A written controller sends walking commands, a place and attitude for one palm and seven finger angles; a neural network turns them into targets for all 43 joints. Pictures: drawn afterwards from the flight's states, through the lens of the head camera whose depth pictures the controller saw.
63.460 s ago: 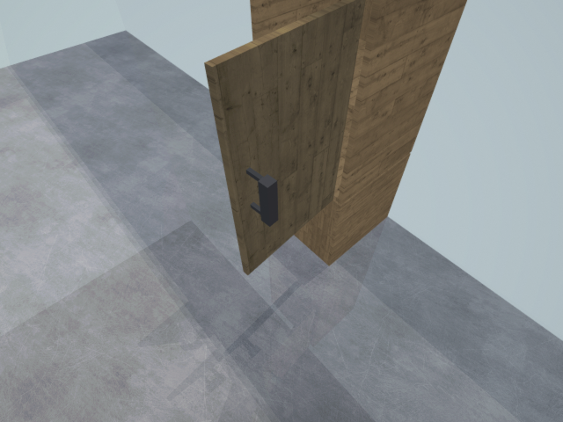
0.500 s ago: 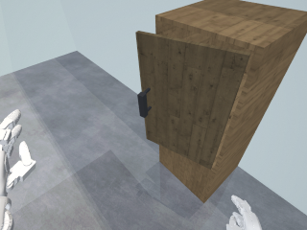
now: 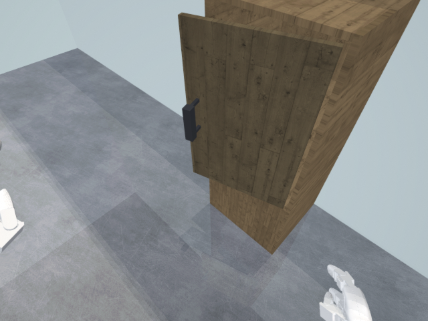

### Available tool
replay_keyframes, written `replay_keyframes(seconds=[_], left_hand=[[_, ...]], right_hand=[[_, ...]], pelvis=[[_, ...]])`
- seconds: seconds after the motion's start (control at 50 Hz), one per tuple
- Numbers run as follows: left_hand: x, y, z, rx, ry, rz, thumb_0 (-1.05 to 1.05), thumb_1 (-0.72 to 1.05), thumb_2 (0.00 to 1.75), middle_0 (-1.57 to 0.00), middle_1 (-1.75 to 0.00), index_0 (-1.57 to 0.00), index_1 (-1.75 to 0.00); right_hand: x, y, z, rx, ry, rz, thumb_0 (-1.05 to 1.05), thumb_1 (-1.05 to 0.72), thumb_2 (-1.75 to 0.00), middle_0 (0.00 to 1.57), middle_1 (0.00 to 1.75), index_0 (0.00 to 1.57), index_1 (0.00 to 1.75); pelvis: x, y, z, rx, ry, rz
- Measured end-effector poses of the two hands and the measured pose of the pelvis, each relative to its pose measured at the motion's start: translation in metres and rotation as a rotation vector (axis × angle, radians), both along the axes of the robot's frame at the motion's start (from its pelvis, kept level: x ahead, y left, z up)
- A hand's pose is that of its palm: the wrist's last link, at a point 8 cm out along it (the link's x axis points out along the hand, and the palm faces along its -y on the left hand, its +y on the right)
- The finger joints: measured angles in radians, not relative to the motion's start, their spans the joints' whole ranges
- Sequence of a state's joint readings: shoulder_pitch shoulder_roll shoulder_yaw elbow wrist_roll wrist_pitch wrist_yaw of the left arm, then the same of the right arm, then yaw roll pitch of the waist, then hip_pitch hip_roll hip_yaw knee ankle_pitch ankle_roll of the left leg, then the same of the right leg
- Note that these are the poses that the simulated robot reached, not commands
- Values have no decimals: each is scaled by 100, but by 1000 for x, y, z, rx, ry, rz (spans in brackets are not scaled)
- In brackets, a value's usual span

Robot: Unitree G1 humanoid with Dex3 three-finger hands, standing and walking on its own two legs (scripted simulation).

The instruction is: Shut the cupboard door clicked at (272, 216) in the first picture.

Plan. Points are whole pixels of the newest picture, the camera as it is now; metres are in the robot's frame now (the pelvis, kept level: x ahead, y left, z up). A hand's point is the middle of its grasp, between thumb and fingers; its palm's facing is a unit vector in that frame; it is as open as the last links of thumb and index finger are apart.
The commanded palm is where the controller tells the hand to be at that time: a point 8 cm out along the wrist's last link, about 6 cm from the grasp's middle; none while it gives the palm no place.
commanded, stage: step back with the hand held close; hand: left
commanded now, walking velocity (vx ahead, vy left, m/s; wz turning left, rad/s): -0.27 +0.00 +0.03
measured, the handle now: (193, 119) +0.67 +0.10 -0.03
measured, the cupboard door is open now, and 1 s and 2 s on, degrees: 16 16 16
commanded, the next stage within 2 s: stop stepping back and stand still in 0.66 s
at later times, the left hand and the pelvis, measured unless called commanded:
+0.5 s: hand out of the picture +0.11 +0.26 +0.17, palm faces +0.50 -0.73 -0.47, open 7.4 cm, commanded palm +0.04 +0.29 +0.18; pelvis -0.08 -0.02 -0.02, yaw +4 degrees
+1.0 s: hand out of the picture -0.02 +0.25 +0.20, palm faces +0.56 -0.72 -0.41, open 7.4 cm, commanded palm -0.09 +0.28 +0.18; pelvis -0.20 -0.04 +0.00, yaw +7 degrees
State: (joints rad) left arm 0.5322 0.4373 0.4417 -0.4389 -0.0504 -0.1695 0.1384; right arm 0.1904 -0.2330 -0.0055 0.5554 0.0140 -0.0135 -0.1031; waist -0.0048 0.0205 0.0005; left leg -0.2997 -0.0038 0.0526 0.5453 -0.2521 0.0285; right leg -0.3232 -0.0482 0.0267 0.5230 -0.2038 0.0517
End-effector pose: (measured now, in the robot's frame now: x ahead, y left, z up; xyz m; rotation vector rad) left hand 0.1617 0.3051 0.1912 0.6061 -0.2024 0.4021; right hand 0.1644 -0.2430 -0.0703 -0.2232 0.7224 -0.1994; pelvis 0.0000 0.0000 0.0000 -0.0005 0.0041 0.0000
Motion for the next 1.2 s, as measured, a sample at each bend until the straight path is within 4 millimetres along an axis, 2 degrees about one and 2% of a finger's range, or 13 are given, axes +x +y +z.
replay_keyframes(seconds=[0.22, 0.36, 0.5, 0.62, 0.74, 0.86, 0.92, 0.98, 1.02, 1.08, 1.12, 1.2], left_hand=[[-54, -7, -9, -11, -99, 37, 1, 89, 90, -21, -30, -21, -30], [-73, -15, -5, -17, -150, 21, 1, 89, 90, -21, -30, -21, -30], [-92, -16, 0, 48, -157, -3, 1, 89, 90, -21, -30, -21, -30], [-131, -15, -3, 109, -158, 55, 1, 89, 90, -21, -30, -22, -30], [-176, -22, -8, 60, -194, 105, 1, 89, 90, -21, -30, -22, -30], [-195, -18, 3, 24, -285, 52, 1, 88, 90, -21, -30, -21, -30], [-205, -17, 14, 23, -286, 39, 1, 88, 90, -21, -30, -21, -30], [-222, -22, 18, 0, -231, 52, 1, 89, 90, -21, -30, -21, -30], [-237, -28, 19, 10, -180, 66, 1, 89, 90, -21, -30, -21, -30], [-256, -39, 17, 56, -156, 63, 1, 89, 90, -21, -30, -21, -30], [-262, -39, 17, 19, -164, 72, 1, 89, 90, -21, -30, -21, -30], [-265, -28, 7, -70, -152, 125, 1, 89, 90, -21, -30, -21, -30]], right_hand=[[-45, -1, -10, -6, -5, 53, 2, -90, -90, 21, 30, 21, 30], [-75, -9, -13, -21, 18, 59, 2, -90, -90, 21, 30, 21, 30], [-100, -16, -14, -30, 18, 42, 2, -90, -90, 21, 30, 21, 30], [-110, -20, -26, -26, 10, 86, 2, -90, -90, 21, 30, 21, 30], [-120, -18, -39, -23, 41, 150, 2, -90, -90, 21, 30, 21, 30], [-158, -4, -29, -28, 17, 126, 2, -90, -90, 21, 30, 21, 30], [-185, 3, -21, 29, -2, 98, 2, -90, -90, 20, 30, 21, 30], [-208, 4, -13, 69, 12, 87, 2, -90, -90, 21, 30, 21, 30], [-220, 2, -12, 75, 23, 97, 2, -90, -90, 21, 30, 21, 30], [-231, -9, -21, 49, 45, 140, 2, -90, -90, 21, 30, 21, 30], [-240, -18, -22, 25, 85, 142, 2, -90, -90, 21, 30, 21, 30], [-255, -34, -12, -19, 93, 95, 2, -90, -90, 21, 30, 21, 30]], pelvis=[[-39, -10, -11, -9, -21, 23], [-60, -15, -12, -4, -20, 29], [-83, -18, -15, -2, -22, 61], [-104, -27, -27, 13, -39, 123], [-134, -30, -34, 27, -41, 139], [-170, -23, -30, -11, -49, 98], [-184, -29, -20, -48, -61, 113], [-193, -34, -8, -59, -39, 114], [-198, -40, -4, -39, -19, 111], [-214, -47, -10, 16, 5, 76], [-222, -45, -4, 14, -10, 72], [-227, -41, 6, 32, -7, 64]])
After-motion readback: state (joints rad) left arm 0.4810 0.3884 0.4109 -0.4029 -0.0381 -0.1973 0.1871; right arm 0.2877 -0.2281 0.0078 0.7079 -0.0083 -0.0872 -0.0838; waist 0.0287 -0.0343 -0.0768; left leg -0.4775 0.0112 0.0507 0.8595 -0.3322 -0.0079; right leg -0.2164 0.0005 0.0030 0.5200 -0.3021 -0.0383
